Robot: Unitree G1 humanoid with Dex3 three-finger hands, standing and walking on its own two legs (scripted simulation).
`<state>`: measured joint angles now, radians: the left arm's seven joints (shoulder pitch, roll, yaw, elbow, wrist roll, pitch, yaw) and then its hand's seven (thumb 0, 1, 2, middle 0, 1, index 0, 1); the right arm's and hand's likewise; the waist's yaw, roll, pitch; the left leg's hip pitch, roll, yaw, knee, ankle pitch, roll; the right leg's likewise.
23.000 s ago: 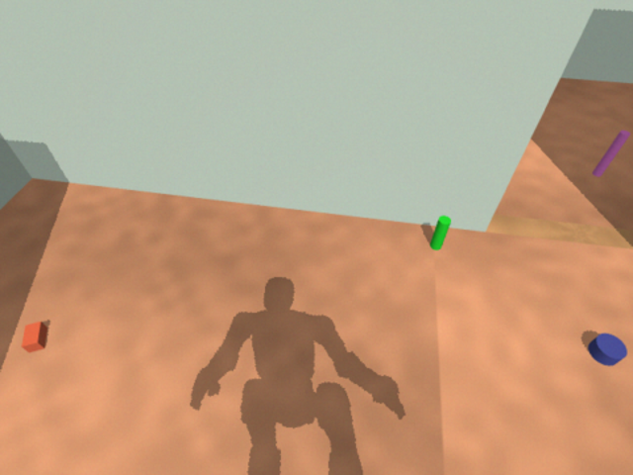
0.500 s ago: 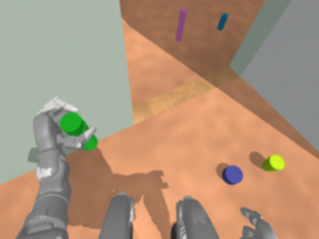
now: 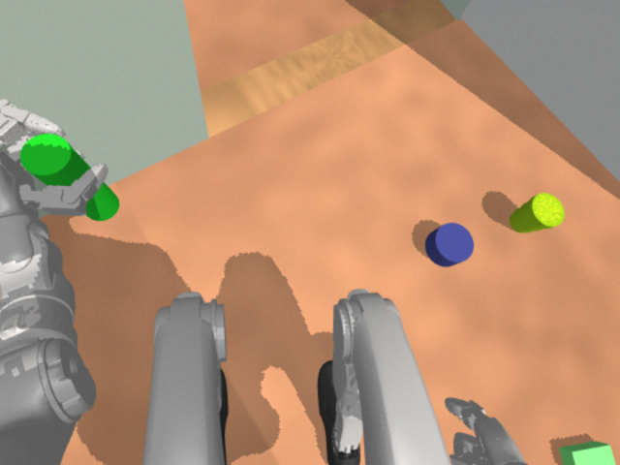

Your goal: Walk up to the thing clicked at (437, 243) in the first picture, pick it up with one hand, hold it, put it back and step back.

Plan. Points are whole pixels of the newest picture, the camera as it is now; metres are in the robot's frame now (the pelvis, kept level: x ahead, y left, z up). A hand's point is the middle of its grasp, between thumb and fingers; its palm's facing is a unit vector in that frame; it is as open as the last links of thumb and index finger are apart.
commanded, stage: crouch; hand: left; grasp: from the side
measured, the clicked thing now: (78, 183) +0.45 +0.28 -0.07
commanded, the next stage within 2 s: lower in 0.88 s
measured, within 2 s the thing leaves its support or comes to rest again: neither
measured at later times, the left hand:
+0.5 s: hand (86, 180) +0.49 +0.30 -0.15, palm faces +0.37 -0.93 -0.03, open 8.2 cm
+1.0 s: hand (98, 189) +0.50 +0.31 -0.20, palm faces +0.36 -0.93 -0.04, open 8.2 cm
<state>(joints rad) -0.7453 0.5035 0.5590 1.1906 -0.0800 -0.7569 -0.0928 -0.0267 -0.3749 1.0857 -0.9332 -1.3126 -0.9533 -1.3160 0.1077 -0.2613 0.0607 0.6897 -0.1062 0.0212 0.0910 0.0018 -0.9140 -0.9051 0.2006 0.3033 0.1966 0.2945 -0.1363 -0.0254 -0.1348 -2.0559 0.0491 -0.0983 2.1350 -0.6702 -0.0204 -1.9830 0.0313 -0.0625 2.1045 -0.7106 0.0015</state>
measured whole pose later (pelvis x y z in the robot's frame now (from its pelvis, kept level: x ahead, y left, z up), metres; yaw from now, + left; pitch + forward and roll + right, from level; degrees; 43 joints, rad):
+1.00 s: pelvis -0.01 +0.01 -0.12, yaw -7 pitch +24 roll -11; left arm -0.78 0.80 0.70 1.24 -0.06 -0.74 -0.14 -0.02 -0.32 1.05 -0.91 -1.28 -0.93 -1.28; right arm 0.01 -0.35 0.28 0.62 -0.22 0.09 0.11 0.00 -0.90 -0.90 0.20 0.30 0.20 0.30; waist -0.23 -0.13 0.14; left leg -2.30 0.04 -0.25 2.56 -0.70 -0.02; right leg -2.18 0.07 -0.17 2.43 -0.70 0.03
